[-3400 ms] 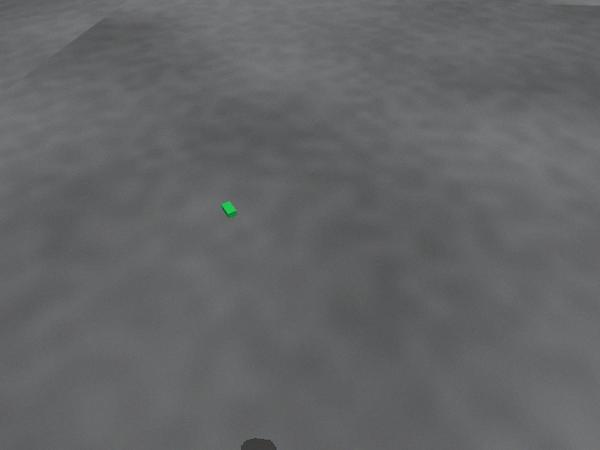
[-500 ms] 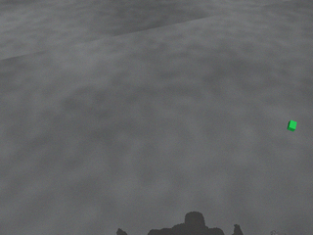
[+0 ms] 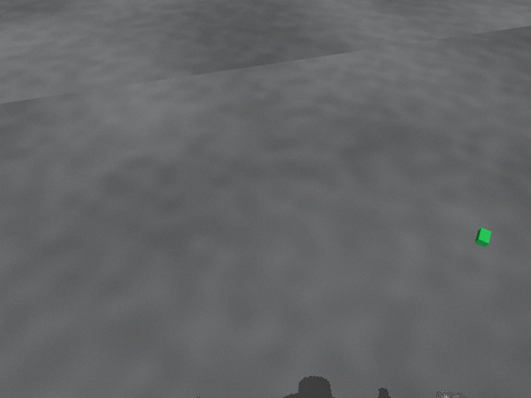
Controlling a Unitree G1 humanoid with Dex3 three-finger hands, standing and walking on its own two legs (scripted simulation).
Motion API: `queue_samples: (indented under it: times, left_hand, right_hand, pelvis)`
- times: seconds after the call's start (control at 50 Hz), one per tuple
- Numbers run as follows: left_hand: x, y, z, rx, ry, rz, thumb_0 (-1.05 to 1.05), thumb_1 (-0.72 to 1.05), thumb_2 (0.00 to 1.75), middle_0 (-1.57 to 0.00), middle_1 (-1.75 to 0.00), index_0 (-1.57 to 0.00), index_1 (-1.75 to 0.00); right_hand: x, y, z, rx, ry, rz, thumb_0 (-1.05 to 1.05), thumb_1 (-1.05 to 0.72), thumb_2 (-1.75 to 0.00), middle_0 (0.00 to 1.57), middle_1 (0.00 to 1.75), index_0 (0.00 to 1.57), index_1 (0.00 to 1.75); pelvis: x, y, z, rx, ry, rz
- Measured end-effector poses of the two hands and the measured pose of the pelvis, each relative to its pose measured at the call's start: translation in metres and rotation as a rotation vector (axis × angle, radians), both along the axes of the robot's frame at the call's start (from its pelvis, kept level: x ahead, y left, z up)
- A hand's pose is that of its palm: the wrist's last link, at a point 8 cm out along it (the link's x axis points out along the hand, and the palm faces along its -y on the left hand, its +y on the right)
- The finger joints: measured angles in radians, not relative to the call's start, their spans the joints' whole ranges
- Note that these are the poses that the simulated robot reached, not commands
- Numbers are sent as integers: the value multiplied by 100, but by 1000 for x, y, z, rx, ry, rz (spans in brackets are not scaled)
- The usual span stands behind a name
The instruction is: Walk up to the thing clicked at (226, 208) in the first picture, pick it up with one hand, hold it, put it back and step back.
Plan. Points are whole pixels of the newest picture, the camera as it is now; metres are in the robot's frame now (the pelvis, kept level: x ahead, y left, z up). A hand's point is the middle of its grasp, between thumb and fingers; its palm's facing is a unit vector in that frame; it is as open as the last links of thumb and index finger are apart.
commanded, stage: walk up
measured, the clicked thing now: (483, 237) +0.92 -0.98 -0.76
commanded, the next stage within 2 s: stand in 0.12 s
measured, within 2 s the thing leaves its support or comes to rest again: neither
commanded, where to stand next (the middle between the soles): +0.05 -0.02 m, yaw -4 degrees
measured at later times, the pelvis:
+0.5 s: pelvis -0.01 -0.01 +0.01, yaw -1 degrees
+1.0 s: pelvis -0.01 -0.02 +0.01, yaw -1 degrees
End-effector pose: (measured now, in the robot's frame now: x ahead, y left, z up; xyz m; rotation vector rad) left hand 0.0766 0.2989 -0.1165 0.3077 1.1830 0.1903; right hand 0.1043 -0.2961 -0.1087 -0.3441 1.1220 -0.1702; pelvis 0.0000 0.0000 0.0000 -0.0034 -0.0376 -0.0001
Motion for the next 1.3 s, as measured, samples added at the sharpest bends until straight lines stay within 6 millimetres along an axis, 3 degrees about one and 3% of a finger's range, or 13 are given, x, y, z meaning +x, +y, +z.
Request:
queue_samples:
  times: [0.18,0.54,0.74,0.98,1.3]
  left_hand:
    - [2,-2,7,9,3,7,1,90,90,-20,-30,-20,-30]
    - [-18,-10,13,25,55,8,1,90,90,-20,-30,-20,-30]
    - [-22,-16,12,24,64,7,1,90,90,-20,-30,-20,-30]
    - [-16,-20,10,16,66,5,1,90,90,-20,-30,-20,-30]
    - [1,-19,10,15,67,7,1,90,90,-20,-30,-20,-30]
  right_hand:
    - [-2,-4,4,5,6,-16,1,-90,-90,20,30,20,30]
    - [-49,-11,-5,36,107,-63,1,-90,-90,20,30,20,30]
    - [-63,-19,-7,33,137,-75,1,-90,-90,20,30,20,30]
    - [-58,-21,-6,27,137,-70,1,-90,-90,20,30,20,30]
    - [-34,-19,-5,24,121,-52,0,-90,-90,20,30,20,30]
  pelvis:
    - [-2,-4,6,2,-12,-2]
    - [-14,-14,11,5,-16,-10]
    - [-15,-19,11,6,-8,-11]
    - [-10,-21,11,3,2,-11]
    - [5,-20,11,3,13,-13]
